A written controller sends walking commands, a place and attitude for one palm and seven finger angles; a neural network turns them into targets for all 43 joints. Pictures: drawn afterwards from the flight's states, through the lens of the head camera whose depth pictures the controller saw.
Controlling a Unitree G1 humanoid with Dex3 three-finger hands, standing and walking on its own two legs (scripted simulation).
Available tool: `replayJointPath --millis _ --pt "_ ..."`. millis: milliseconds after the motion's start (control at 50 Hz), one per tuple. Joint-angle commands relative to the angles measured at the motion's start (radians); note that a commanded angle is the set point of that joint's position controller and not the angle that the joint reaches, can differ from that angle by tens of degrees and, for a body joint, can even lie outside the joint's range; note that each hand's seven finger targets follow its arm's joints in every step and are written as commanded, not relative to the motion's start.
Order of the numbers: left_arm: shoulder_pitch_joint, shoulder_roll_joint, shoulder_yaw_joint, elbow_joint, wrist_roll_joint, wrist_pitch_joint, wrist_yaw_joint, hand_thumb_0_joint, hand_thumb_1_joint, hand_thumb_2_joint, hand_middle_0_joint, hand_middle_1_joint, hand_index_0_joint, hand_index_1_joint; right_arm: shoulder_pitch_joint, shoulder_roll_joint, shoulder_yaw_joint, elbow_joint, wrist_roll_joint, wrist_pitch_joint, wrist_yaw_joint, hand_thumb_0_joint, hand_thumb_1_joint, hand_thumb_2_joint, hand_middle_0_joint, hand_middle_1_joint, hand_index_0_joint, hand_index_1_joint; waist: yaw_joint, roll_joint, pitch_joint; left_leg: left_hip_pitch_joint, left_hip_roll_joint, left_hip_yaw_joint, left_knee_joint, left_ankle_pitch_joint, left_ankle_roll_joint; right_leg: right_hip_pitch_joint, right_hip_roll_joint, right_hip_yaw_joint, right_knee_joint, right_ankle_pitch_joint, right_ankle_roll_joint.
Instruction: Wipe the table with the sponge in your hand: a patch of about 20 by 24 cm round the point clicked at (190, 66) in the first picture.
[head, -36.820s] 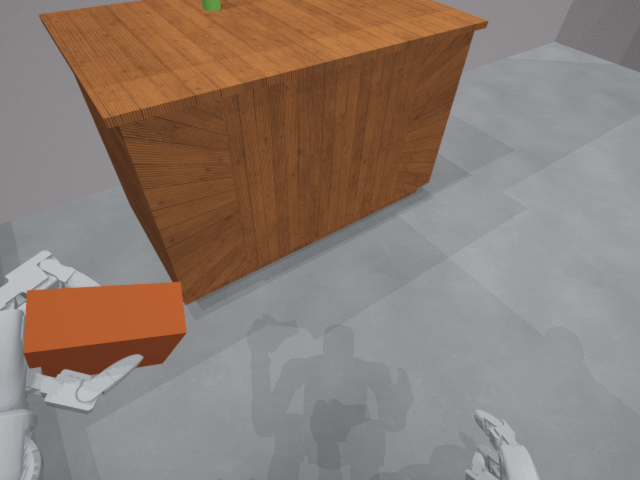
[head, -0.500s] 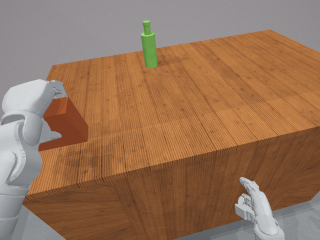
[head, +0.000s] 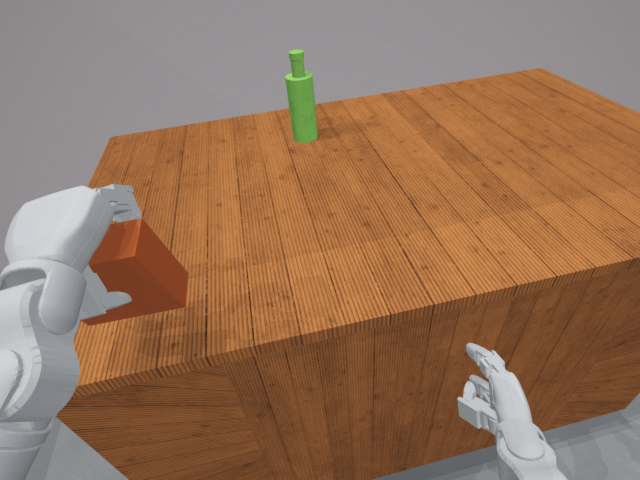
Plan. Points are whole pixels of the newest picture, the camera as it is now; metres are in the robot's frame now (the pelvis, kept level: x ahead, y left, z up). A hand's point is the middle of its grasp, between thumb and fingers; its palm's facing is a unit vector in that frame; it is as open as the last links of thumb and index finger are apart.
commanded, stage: bring the sponge back beside the body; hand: left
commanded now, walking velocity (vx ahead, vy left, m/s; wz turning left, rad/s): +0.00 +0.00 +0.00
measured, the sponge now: (122, 283) +0.24 +0.29 +0.16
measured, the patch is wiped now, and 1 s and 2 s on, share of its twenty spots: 0.95 0.95 0.95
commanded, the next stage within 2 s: step back with the hand held close in 1.00 s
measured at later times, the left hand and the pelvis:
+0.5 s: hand (90, 284) +0.20 +0.28 +0.21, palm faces +0.26 -0.12 -0.96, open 9.3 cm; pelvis -0.01 +0.00 +0.00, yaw -1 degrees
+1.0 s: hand (74, 284) +0.19 +0.29 +0.22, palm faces +0.33 -0.12 -0.93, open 9.3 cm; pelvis -0.02 +0.00 +0.00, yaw -1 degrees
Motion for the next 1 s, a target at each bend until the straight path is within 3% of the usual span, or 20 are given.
replayJointPath --millis 0,60,120,160,200,260,320,360,440,460,540,560,600,660,740,760,840,860,920,980 --pt "-0.304 0.305 0.217 -0.200 0.044 -0.016 0.070 0.000 0.100 1.300 -1.200 -1.600 -1.200 -1.600 -0.264 -0.079 -0.035 -0.191 -0.007 -0.067 -0.008 0.000 -0.900 -0.900 0.200 0.300 0.200 0.300 0.004 -0.026 -0.186 0.118 -0.034 -0.039 -0.061 0.051 0.015 -0.054 -0.004 0.091 -0.131 0.018 -0.046" --pt "-0.325 0.305 0.221 -0.183 0.038 -0.013 0.072 0.000 0.100 1.300 -1.200 -1.600 -1.200 -1.600 -0.289 -0.079 -0.035 -0.194 0.005 -0.066 -0.014 0.000 -0.900 -0.900 0.200 0.300 0.200 0.300 -0.004 -0.018 -0.146 0.113 -0.031 -0.046 -0.074 -0.009 0.011 -0.077 0.005 0.127 -0.150 -0.041 -0.050" --pt "-0.291 0.264 0.190 -0.162 0.030 -0.017 0.078 0.000 0.100 1.300 -1.200 -1.600 -1.200 -1.600 -0.266 -0.080 -0.036 -0.187 -0.001 -0.060 -0.011 0.000 -0.900 -0.900 0.200 0.300 0.200 0.300 0.002 -0.015 -0.152 0.109 -0.032 -0.038 -0.078 0.005 0.010 -0.064 -0.002 0.077 -0.142 -0.015 -0.042" --pt "-0.264 0.257 0.194 -0.185 0.022 -0.015 0.072 0.000 0.100 1.300 -1.200 -1.600 -1.200 -1.600 -0.294 -0.074 -0.035 -0.202 0.009 -0.069 -0.012 0.000 -0.900 -0.900 0.200 0.300 0.200 0.300 -0.001 -0.011 -0.150 0.112 -0.031 -0.045 -0.076 -0.016 0.009 -0.067 0.002 0.119 -0.144 -0.032 -0.047" --pt "-0.219 0.236 0.180 -0.187 0.016 -0.019 0.070 0.000 0.100 1.300 -1.200 -1.600 -1.200 -1.600 -0.272 -0.075 -0.037 -0.197 -0.001 -0.066 -0.012 0.000 -0.900 -0.900 0.200 0.300 0.200 0.300 0.002 -0.033 -0.157 0.109 -0.030 -0.033 -0.066 -0.009 0.010 -0.066 -0.010 0.093 -0.142 -0.023 -0.038" --pt "-0.166 0.253 0.206 -0.250 0.013 -0.022 0.068 0.000 0.100 1.300 -1.200 -1.600 -1.200 -1.600 -0.297 -0.074 -0.034 -0.215 0.004 -0.072 -0.008 0.000 -0.900 -0.900 0.200 0.300 0.200 0.300 0.003 -0.016 -0.160 0.110 -0.028 -0.042 -0.065 -0.009 0.010 -0.061 -0.003 0.125 -0.140 -0.022 -0.044" --pt "-0.135 0.264 0.222 -0.277 0.011 -0.031 0.078 0.000 0.100 1.300 -1.200 -1.600 -1.200 -1.600 -0.271 -0.078 -0.035 -0.207 -0.010 -0.067 -0.007 0.000 -0.900 -0.900 0.200 0.300 0.200 0.300 0.010 -0.037 -0.169 0.109 -0.031 -0.032 -0.059 0.023 0.014 -0.056 -0.008 0.084 -0.134 0.000 -0.037" --pt "-0.148 0.306 0.261 -0.327 0.017 -0.034 0.089 0.000 0.100 1.300 -1.200 -1.600 -1.200 -1.600 -0.289 -0.079 -0.037 -0.215 -0.005 -0.074 -0.007 0.000 -0.900 -0.900 0.200 0.300 0.200 0.300 0.009 -0.010 -0.167 0.112 -0.029 -0.042 -0.057 0.011 0.012 -0.057 0.003 0.128 -0.132 -0.014 -0.047" --pt "-0.144 0.284 0.250 -0.286 0.013 -0.042 0.107 0.000 0.100 1.300 -1.200 -1.600 -1.200 -1.600 -0.263 -0.078 -0.041 -0.196 -0.014 -0.066 -0.009 0.000 -0.900 -0.900 0.200 0.300 0.200 0.300 0.010 -0.027 -0.131 0.106 -0.032 -0.030 -0.063 -0.006 0.010 -0.077 0.000 0.093 -0.143 -0.043 -0.038" --pt "-0.151 0.278 0.246 -0.298 0.010 -0.040 0.106 0.000 0.100 1.300 -1.200 -1.600 -1.200 -1.600 -0.285 -0.073 -0.040 -0.205 -0.003 -0.075 -0.009 0.000 -0.900 -0.900 0.200 0.300 0.200 0.300 0.004 0.028 -0.111 0.105 -0.029 -0.038 -0.067 -0.034 0.007 -0.087 0.005 0.132 -0.149 -0.065 -0.048" --pt "-0.098 0.238 0.222 -0.266 -0.006 -0.049 0.109 0.000 0.100 1.300 -1.200 -1.600 -1.200 -1.600 -0.268 -0.074 -0.043 -0.197 -0.011 -0.070 -0.011 0.000 -0.900 -0.900 0.200 0.300 0.200 0.300 0.009 -0.048 -0.103 0.104 -0.029 -0.029 -0.069 -0.047 0.008 -0.088 -0.006 0.092 -0.154 -0.071 -0.033" --pt "-0.087 0.224 0.216 -0.279 -0.011 -0.045 0.105 0.000 0.100 1.300 -1.200 -1.600 -1.200 -1.600 -0.289 -0.068 -0.040 -0.208 0.000 -0.079 -0.011 0.000 -0.900 -0.900 0.200 0.300 0.200 0.300 0.002 -0.031 -0.085 0.102 -0.028 -0.039 -0.071 -0.073 0.007 -0.099 0.002 0.125 -0.158 -0.094 -0.039" --pt "-0.058 0.212 0.212 -0.290 -0.014 -0.053 0.108 0.000 0.100 1.300 -1.200 -1.600 -1.200 -1.600 -0.272 -0.069 -0.042 -0.203 -0.009 -0.078 -0.011 0.000 -0.900 -0.900 0.200 0.300 0.200 0.300 0.007 -0.044 -0.110 0.103 -0.029 -0.030 -0.068 -0.061 0.007 -0.087 -0.005 0.091 -0.148 -0.076 -0.031" --pt "-0.078 0.232 0.225 -0.342 -0.010 -0.054 0.112 0.000 0.100 1.300 -1.200 -1.600 -1.200 -1.600 -0.295 -0.066 -0.039 -0.215 -0.003 -0.089 -0.014 0.000 -0.900 -0.900 0.200 0.300 0.200 0.300 0.005 0.010 -0.116 0.101 -0.028 -0.039 -0.078 -0.090 0.007 -0.079 0.001 0.117 -0.141 -0.083 -0.039" --pt "-0.112 0.245 0.227 -0.315 -0.002 -0.059 0.124 0.000 0.100 1.300 -1.200 -1.600 -1.200 -1.600 -0.270 -0.073 -0.040 -0.198 -0.015 -0.081 -0.019 0.000 -0.900 -0.900 0.200 0.300 0.200 0.300 0.003 -0.028 -0.094 0.100 -0.030 -0.035 -0.085 -0.095 0.008 -0.094 0.003 0.082 -0.145 -0.096 -0.031" --pt "-0.124 0.263 0.241 -0.330 0.003 -0.056 0.125 0.000 0.100 1.300 -1.200 -1.600 -1.200 -1.600 -0.285 -0.069 -0.040 -0.206 -0.006 -0.091 -0.020 0.000 -0.900 -0.900 0.200 0.300 0.200 0.300 0.002 -0.001 -0.096 0.096 -0.027 -0.043 -0.086 -0.119 0.006 -0.092 0.008 0.123 -0.146 -0.117 -0.039" --pt "-0.139 0.245 0.226 -0.285 0.003 -0.056 0.131 0.000 0.100 1.300 -1.200 -1.600 -1.200 -1.600 -0.270 -0.073 -0.042 -0.189 -0.014 -0.077 -0.019 0.000 -0.900 -0.900 0.200 0.300 0.200 0.300 0.006 -0.007 -0.093 0.098 -0.029 -0.036 -0.091 -0.105 0.004 -0.089 0.007 0.084 -0.138 -0.097 -0.035" --pt "-0.144 0.245 0.228 -0.296 0.001 -0.051 0.128 0.000 0.100 1.300 -1.200 -1.600 -1.200 -1.600 -0.289 -0.067 -0.039 -0.201 -0.003 -0.087 -0.017 0.000 -0.900 -0.900 0.200 0.300 0.200 0.300 0.002 0.017 -0.089 0.095 -0.028 -0.044 -0.093 -0.127 0.001 -0.089 0.011 0.118 -0.142 -0.111 -0.042" --pt "-0.108 0.225 0.216 -0.263 -0.010 -0.052 0.125 0.000 0.100 1.300 -1.200 -1.600 -1.200 -1.600 -0.279 -0.070 -0.040 -0.195 -0.010 -0.079 -0.016 0.000 -0.900 -0.900 0.200 0.300 0.200 0.300 0.006 -0.039 -0.095 0.093 -0.028 -0.036 -0.083 -0.102 0.003 -0.088 0.001 0.082 -0.140 -0.096 -0.030" --pt "-0.115 0.207 0.207 -0.294 -0.016 -0.050 0.118 0.000 0.100 1.300 -1.200 -1.600 -1.200 -1.600 -0.285 -0.067 -0.038 -0.205 -0.005 -0.082 -0.015 0.000 -0.900 -0.900 0.200 0.300 0.200 0.300 0.007 0.004 -0.112 0.087 -0.026 -0.041 -0.091 -0.126 0.001 -0.076 0.002 0.089 -0.125 -0.091 -0.034"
